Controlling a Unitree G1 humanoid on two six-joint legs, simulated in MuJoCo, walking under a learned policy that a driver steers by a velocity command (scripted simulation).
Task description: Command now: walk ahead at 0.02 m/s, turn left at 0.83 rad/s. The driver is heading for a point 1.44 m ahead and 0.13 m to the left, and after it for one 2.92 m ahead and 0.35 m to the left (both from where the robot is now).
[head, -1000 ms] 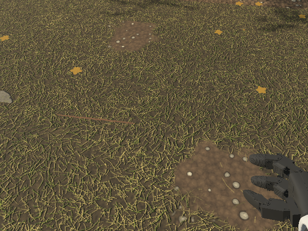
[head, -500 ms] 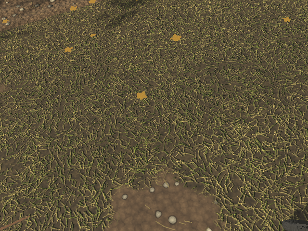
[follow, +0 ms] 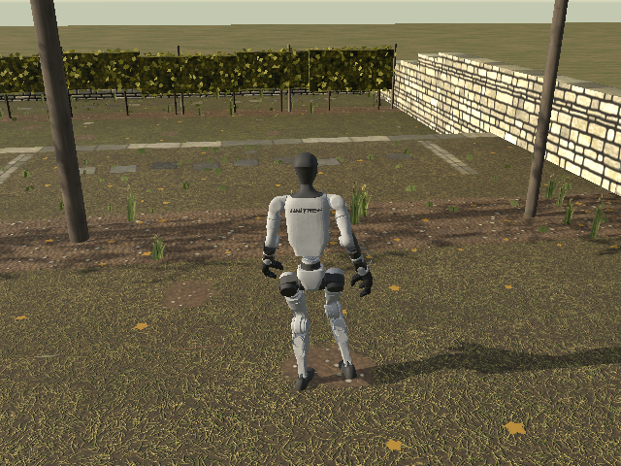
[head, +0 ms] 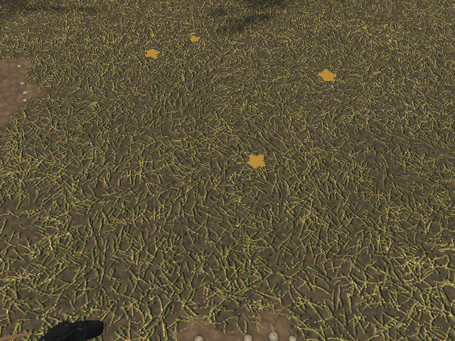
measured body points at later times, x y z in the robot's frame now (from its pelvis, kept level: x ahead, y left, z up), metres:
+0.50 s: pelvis +0.10 -0.08 +0.01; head +0.13 -0.07 +0.46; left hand +0.13 +0.24 -0.08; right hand +0.34 -0.30 -0.09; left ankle +0.03 +0.08 -0.65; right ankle +0.16 -0.16 -0.73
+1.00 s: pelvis +0.14 -0.07 -0.02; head +0.19 -0.08 +0.43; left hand +0.21 +0.25 -0.10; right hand +0.36 -0.31 -0.13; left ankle +0.04 +0.07 -0.73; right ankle +0.17 -0.16 -0.74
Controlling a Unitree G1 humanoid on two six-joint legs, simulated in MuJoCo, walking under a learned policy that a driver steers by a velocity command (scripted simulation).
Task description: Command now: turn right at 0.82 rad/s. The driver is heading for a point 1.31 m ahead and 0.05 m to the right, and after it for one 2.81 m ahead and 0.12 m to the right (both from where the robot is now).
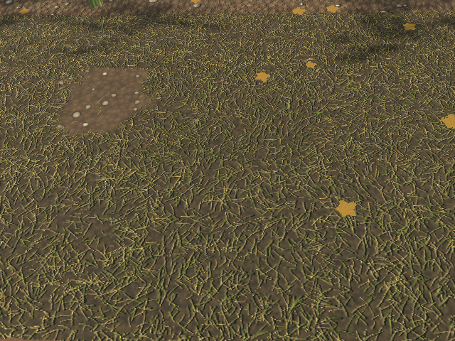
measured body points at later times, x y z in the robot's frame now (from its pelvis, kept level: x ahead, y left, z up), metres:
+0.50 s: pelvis +0.07 +0.01 +0.02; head +0.09 +0.01 +0.47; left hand +0.33 +0.20 -0.07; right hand +0.11 -0.30 -0.08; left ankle +0.14 +0.11 -0.72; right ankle +0.01 -0.09 -0.71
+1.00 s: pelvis +0.09 -0.03 +0.03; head +0.12 -0.05 +0.47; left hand +0.23 +0.26 -0.06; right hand +0.22 -0.35 -0.08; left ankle +0.08 +0.13 -0.64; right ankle +0.05 -0.11 -0.72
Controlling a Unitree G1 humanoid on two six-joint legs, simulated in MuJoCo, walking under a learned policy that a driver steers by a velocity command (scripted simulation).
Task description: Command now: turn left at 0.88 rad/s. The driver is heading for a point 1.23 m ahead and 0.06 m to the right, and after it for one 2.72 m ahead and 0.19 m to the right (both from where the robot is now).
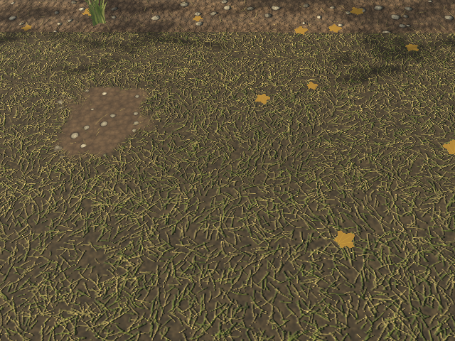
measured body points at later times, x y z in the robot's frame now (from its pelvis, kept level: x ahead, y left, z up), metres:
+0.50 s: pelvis +0.17 +0.12 -0.03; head +0.22 +0.14 +0.41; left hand -0.04 +0.34 -0.14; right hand +0.49 +0.01 -0.08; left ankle +0.24 +0.27 -0.74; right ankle -0.03 -0.08 -0.73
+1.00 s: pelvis +0.57 +0.22 -0.11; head +0.57 +0.22 +0.34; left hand +0.76 +0.47 -0.20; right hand +0.51 -0.06 -0.24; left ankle +0.26 +0.29 -0.69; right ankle +0.72 +0.18 -0.82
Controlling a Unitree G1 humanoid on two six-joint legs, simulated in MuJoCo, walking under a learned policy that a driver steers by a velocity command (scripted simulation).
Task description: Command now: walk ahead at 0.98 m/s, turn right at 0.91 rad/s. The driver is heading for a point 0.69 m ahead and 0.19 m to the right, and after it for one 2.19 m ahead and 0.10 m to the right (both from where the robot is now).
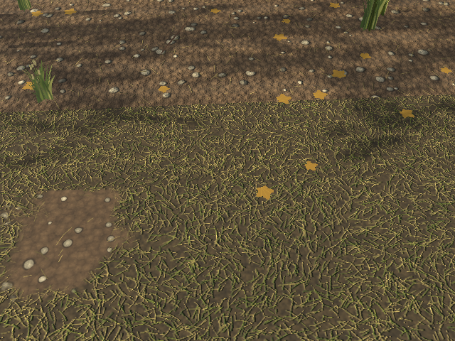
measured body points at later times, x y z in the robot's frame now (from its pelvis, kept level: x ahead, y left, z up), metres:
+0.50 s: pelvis +0.40 +0.04 -0.07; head +0.39 +0.02 +0.38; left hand +0.71 +0.19 -0.11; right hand +0.29 -0.24 -0.19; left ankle +0.47 +0.20 -0.78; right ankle +0.34 -0.04 -0.68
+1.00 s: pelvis +0.65 -0.17 -0.21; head +0.68 -0.21 +0.24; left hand +0.89 -0.04 -0.33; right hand +0.57 -0.45 -0.33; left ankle +0.79 -0.08 -0.86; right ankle +0.62 -0.24 -0.93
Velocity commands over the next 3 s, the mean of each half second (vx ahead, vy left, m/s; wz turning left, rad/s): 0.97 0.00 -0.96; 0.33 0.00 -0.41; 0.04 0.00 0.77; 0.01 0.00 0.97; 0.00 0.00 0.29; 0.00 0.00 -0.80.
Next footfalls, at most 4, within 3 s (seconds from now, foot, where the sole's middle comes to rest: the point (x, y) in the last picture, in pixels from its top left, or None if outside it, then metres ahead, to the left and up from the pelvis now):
0.02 right None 0.16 -0.01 -0.81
0.34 left None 0.50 0.18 -0.81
0.82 right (314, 328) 0.65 -0.28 -0.96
1.18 left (274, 269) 0.88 -0.16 -0.96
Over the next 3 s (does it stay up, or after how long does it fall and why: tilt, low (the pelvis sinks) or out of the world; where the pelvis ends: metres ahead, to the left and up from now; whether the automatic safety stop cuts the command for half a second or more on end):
stays up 0.97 -0.21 -0.19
